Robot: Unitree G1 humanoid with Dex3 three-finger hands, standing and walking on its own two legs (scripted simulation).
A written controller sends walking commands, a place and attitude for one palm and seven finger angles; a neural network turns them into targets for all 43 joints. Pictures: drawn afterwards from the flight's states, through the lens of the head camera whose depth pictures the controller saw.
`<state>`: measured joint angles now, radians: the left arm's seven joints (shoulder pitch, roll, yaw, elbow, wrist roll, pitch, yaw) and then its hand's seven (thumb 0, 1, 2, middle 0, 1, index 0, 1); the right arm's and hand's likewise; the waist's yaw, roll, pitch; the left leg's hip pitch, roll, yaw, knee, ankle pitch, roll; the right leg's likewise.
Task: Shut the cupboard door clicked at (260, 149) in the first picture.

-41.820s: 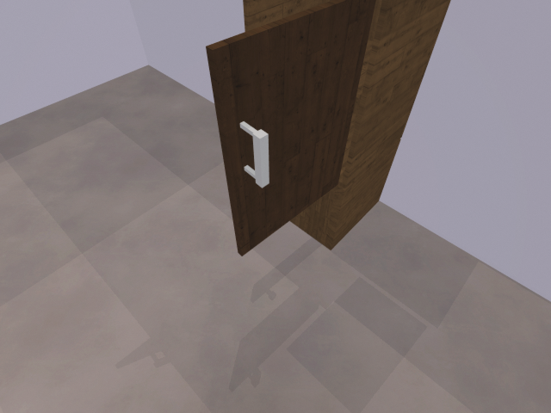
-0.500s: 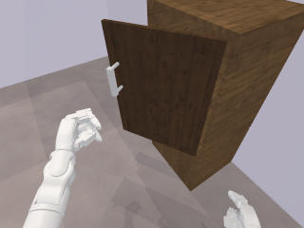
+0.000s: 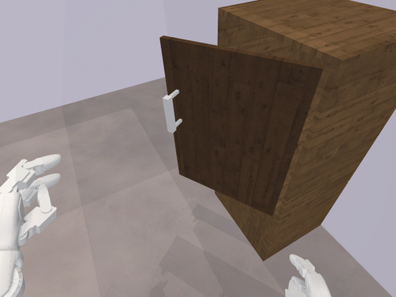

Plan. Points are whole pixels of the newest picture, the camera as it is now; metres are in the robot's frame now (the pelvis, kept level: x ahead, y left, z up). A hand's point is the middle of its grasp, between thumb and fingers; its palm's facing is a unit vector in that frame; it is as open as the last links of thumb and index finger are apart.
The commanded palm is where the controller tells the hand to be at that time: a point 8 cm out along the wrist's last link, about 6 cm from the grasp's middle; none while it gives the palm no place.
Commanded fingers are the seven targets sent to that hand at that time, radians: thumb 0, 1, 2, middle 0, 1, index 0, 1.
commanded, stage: draw the hand back to the body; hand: left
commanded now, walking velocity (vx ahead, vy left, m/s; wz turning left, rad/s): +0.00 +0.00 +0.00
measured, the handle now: (173, 111) +0.65 +0.16 +0.03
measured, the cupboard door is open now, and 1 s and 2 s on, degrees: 31 31 31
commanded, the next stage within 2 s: step back with the hand held close in 0.40 s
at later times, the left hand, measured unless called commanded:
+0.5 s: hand (58, 213) +0.19 +0.24 +0.16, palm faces +0.44 -0.80 -0.41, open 7.4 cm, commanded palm +0.14 +0.28 +0.17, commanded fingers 0.00 0.90 0.90 -0.20 -0.30 -0.20 -0.30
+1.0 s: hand (30, 222) +0.17 +0.27 +0.16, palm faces +0.35 -0.79 -0.51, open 7.4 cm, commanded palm +0.11 +0.31 +0.17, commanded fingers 0.00 0.90 0.90 -0.20 -0.30 -0.20 -0.30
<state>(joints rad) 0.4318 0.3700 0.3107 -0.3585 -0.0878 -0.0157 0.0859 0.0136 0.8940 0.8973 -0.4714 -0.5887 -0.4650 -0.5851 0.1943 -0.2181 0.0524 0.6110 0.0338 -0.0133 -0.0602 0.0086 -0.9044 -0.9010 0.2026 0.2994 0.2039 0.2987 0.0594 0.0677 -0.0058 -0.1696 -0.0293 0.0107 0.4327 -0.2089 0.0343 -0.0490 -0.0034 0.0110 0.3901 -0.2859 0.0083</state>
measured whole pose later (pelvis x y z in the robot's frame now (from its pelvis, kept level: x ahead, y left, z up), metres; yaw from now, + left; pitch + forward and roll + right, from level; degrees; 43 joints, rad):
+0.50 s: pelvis +0.00 -0.02 +0.00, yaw +0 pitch -4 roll +0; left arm 0.47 0.37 0.34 -0.38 -0.09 -0.06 0.09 0.01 0.89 0.90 -0.22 -0.31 -0.21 -0.30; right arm 0.19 -0.23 0.02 0.63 0.03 -0.08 -0.08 0.01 -0.91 -0.90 0.20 0.30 0.20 0.30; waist 0.06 0.07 -0.01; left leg -0.16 0.00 0.00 0.43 -0.21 0.00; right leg -0.04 0.03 0.00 0.40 -0.30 -0.02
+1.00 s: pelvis -0.04 +0.01 -0.01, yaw -1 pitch +1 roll -1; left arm 0.55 0.48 0.42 -0.47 -0.08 -0.14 0.11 0.01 0.89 0.90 -0.22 -0.30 -0.21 -0.30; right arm 0.16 -0.23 0.00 0.53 0.03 0.06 -0.09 0.01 -0.91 -0.90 0.20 0.30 0.20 0.30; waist 0.00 0.03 -0.01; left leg -0.35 -0.02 0.04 0.52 -0.19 0.05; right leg -0.25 0.00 0.04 0.51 -0.27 0.03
